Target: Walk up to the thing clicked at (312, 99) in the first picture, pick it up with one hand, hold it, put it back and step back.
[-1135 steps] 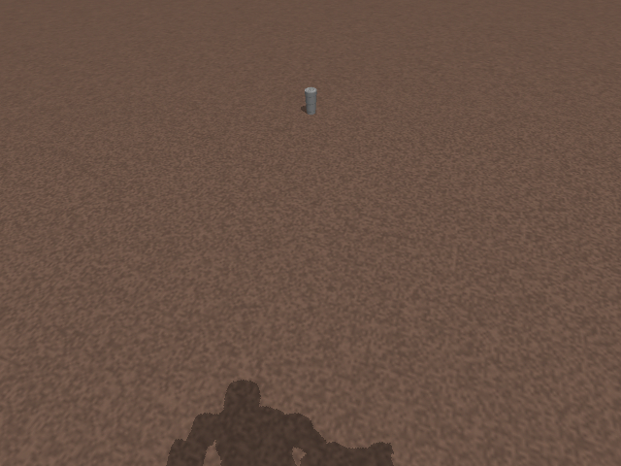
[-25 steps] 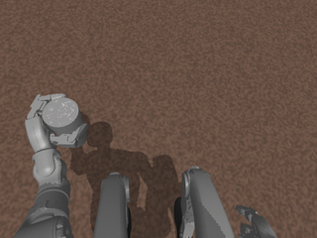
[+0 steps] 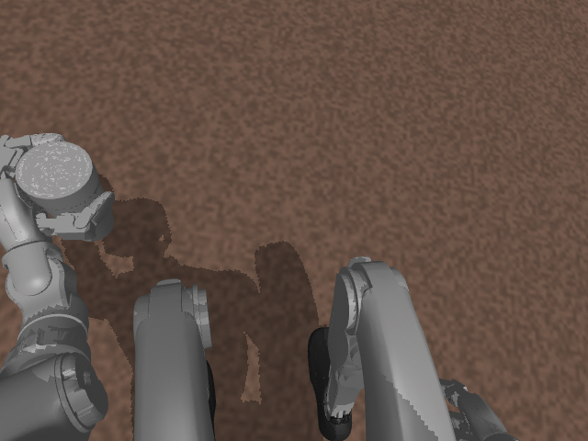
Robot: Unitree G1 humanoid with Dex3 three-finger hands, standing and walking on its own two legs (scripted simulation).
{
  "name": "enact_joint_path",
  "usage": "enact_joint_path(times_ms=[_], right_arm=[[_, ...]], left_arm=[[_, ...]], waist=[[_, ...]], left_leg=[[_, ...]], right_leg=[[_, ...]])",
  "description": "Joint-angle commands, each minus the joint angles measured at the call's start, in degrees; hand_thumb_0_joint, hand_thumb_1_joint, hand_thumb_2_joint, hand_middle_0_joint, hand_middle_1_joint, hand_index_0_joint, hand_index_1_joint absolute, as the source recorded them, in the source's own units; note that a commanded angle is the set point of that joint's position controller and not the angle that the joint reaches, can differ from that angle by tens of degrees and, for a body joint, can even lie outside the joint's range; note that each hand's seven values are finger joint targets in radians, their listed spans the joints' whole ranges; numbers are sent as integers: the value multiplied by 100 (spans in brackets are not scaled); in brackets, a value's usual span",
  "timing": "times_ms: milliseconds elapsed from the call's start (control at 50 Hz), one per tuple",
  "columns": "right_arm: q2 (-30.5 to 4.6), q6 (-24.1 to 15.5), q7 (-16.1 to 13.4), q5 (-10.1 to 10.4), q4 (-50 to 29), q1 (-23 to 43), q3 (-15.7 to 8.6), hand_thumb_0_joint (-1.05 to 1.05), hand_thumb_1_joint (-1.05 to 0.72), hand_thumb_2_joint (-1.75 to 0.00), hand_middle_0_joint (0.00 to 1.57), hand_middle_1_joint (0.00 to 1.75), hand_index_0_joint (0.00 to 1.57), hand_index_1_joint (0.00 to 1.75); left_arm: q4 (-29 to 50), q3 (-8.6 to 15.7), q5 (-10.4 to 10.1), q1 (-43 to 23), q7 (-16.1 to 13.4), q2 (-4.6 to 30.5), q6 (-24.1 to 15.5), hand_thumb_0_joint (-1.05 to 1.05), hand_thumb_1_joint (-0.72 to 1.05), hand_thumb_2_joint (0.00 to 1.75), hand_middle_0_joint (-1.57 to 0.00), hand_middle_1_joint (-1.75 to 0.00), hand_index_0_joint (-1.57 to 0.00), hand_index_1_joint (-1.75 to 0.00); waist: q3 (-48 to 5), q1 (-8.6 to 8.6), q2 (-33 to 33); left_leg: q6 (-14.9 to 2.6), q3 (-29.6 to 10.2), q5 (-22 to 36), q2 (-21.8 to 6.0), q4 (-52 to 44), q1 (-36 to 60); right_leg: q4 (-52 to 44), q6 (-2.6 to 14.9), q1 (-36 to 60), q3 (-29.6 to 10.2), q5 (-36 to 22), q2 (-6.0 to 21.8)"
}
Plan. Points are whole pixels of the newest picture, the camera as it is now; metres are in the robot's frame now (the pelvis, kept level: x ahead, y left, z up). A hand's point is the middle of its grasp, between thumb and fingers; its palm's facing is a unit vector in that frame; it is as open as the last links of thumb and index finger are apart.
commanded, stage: crouch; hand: left
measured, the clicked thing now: (76, 200) +0.45 +0.26 -0.08
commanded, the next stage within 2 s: lower in 0.56 s
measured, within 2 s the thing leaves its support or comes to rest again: neither
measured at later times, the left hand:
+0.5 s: hand (84, 206) +0.45 +0.27 -0.13, palm faces +0.35 -0.94 -0.02, open 10.5 cm
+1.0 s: hand (102, 217) +0.46 +0.26 -0.19, palm faces +0.38 -0.93 -0.01, open 10.5 cm
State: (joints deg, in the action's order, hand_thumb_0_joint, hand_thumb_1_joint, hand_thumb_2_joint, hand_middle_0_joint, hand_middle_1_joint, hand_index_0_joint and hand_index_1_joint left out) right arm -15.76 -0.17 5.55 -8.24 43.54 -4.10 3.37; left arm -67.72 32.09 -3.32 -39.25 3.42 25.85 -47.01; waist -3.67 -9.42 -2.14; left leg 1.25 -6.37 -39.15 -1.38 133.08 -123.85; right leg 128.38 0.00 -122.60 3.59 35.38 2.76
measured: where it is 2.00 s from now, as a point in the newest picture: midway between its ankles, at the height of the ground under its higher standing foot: (267, 419)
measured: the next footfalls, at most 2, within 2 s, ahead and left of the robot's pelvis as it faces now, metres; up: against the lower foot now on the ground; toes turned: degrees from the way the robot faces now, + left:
none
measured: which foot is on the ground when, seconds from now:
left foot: down 0.00-1.00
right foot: down 0.00-1.00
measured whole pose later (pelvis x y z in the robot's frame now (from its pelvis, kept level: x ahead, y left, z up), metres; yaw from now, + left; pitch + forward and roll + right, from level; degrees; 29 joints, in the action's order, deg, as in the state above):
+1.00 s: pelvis -0.01 +0.01 -0.06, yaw -6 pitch +20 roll -12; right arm -19.6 0.8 8.3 -15.3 38.8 2.5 16.8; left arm -75.6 36.3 -2.8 -39.1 -0.3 37.5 -54.5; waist 10.5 -14.0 -8.7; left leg 0.8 -13.8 -39.4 -0.8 147.8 -129.7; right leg 137.0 -2.1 -124.9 8.8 33.0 1.0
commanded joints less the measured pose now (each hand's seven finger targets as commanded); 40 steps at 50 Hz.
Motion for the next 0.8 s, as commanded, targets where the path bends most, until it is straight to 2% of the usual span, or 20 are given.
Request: enact_joint_path(times_ms=[0,20,60,80,100,120,140,160,220,260,280,300,380,440,520,600,660,680,700,780], right_arm=[[-1394,-96,-65,-35,-305,-607,-293,0,-89,-90,20,30,20,30],[-1438,-93,-64,-59,-361,-548,-278,0,-89,-90,20,30,20,30],[-1453,-78,-51,-85,-337,-592,-222,0,-88,-90,20,30,20,30],[-1477,-78,-56,-98,-322,-553,-210,0,-89,-90,20,30,20,30],[-1474,-81,-48,-122,-224,-600,-185,0,-89,-90,20,30,20,30],[-1504,-73,-38,-140,-238,-641,-163,0,-89,-90,20,30,20,30],[-1565,-63,-31,-173,-323,-634,-131,0,-89,-90,20,30,20,30],[-1570,-50,-35,-185,-272,-612,-128,0,-89,-90,20,30,20,30],[-1604,-27,-7,-232,-305,-597,-65,0,-89,-90,20,30,20,30],[-1636,-9,-4,-256,-283,-622,-25,0,-89,-91,20,30,20,30],[-1657,-5,7,-270,-289,-617,-16,0,-89,-90,20,30,20,30],[-1660,-3,22,-289,-280,-642,16,0,-89,-91,20,30,20,30],[-1709,38,35,-328,-319,-560,83,0,-89,-90,20,30,20,30],[-1751,40,59,-347,-401,-442,140,0,-89,-90,20,30,20,30],[-1847,59,79,-404,-399,-433,194,0,-89,-90,20,30,20,30],[-1883,81,95,-451,-405,-422,270,0,-90,-90,20,30,20,30],[-1902,96,101,-468,-390,-439,308,0,-91,-91,20,30,20,30],[-1924,94,110,-482,-457,-306,327,0,-91,-91,20,30,20,30],[-1914,102,128,-500,-438,-338,384,0,-91,-91,20,30,20,30],[-1954,82,146,-533,-551,-170,567,0,-90,-91,20,30,20,30]], left_arm=[[1465,225,-87,-2063,14,1690,-647,0,15,124,-117,-135,-120,-135],[1439,269,-65,-2047,1,1732,-653,0,17,123,-117,-135,-120,-134],[1407,152,-62,-2112,8,1599,-663,0,20,125,-116,-135,-120,-134],[1422,217,-23,-2096,-15,1765,-670,0,19,126,-116,-136,-118,-135],[1314,102,-16,-2154,-15,1646,-665,0,18,125,-117,-136,-120,-135],[1330,146,-49,-2089,-42,1611,-665,0,20,127,-117,-137,-120,-136],[1549,335,-18,-2117,-89,1932,-707,0,18,128,-119,-138,-122,-138],[1531,345,-5,-2014,-88,1988,-704,0,17,126,-118,-137,-121,-136],[1395,178,-7,-1896,-62,1714,-704,0,17,127,-117,-137,-120,-136],[1397,279,12,-1874,-93,1922,-712,0,20,128,-117,-136,-119,-136],[1352,139,12,-1942,-85,1750,-712,0,20,126,-119,-137,-122,-136],[1297,142,6,-1849,-85,1729,-705,0,19,127,-118,-137,-121,-136],[1425,255,18,-1934,-145,2036,-759,0,19,127,-119,-137,-122,-136],[1319,150,-3,-1887,-157,1884,-796,0,18,127,-118,-137,-121,-136],[1293,252,31,-1798,-189,2039,-854,0,22,128,-121,-139,-124,-138],[1320,215,3,-1850,-210,2025,-893,0,21,130,-121,-140,-124,-139],[1286,350,14,-1702,-260,2214,-905,0,16,127,-123,-139,-124,-140],[1147,318,27,-1637,-270,2171,-912,0,17,127,-122,-139,-124,-140],[889,206,5,-1564,-272,1927,-906,0,17,127,-123,-139,-124,-140],[630,353,-48,-1601,-340,2231,-1087,0,16,128,-125,-141,-126,-141]], waist=[[-3682,98,1340],[-3682,72,1364],[-3613,-29,1434],[-3534,7,1481],[-3380,-64,1503],[-3449,-72,1513],[-3612,-36,1628],[-3705,60,1712],[-3530,-101,1744],[-3491,-101,1764],[-3410,-184,1753],[-3426,-202,1723],[-3279,-168,1773],[-3100,-267,1778],[-3042,-263,1937],[-2967,-386,1962],[-3041,-320,1994],[-2903,-364,1946],[-2763,-477,1841],[-2555,-542,1494]], left_leg=[[-165,405,156,150,-1554,2050],[-160,357,132,141,-1529,2083],[-138,309,145,129,-1442,2055],[-139,300,113,119,-1417,2002],[-143,289,18,116,-1361,1959],[-128,253,134,110,-1305,2038],[-112,237,277,115,-1270,2065],[-90,249,433,107,-1232,2198],[-73,187,578,106,-1127,2152],[-89,186,669,106,-1022,2070],[-79,136,612,98,-1032,2095],[-82,137,709,93,-941,2074],[-101,111,373,94,-901,1862],[-94,31,417,80,-863,1823],[-49,-61,532,56,-833,2022],[-53,-81,665,47,-724,1988],[-54,-84,725,39,-671,2020],[-58,-103,652,34,-659,1922],[-63,-132,618,32,-621,1863],[-121,-172,446,28,-451,1459]], right_leg=[[-1161,142,2076,298,-271,-291],[-1098,134,2012,333,-274,-280],[-995,139,1901,370,-317,-281],[-955,144,1849,373,-288,-292],[-940,138,1729,379,-228,-295],[-886,144,1735,407,-347,-297],[-826,141,1867,428,-471,-294],[-749,159,1845,408,-583,-293],[-648,169,1707,477,-711,-302],[-623,161,1798,481,-810,-318],[-580,164,1662,522,-774,-307],[-577,161,1758,514,-868,-327],[-574,149,1723,558,-601,-342],[-465,163,1574,611,-654,-337],[-350,176,1477,658,-770,-330],[-326,160,1540,673,-886,-333],[-332,161,1662,658,-933,-354],[-294,159,1578,685,-861,-350],[-305,148,1563,717,-849,-354],[-343,109,1761,756,-737,-407]])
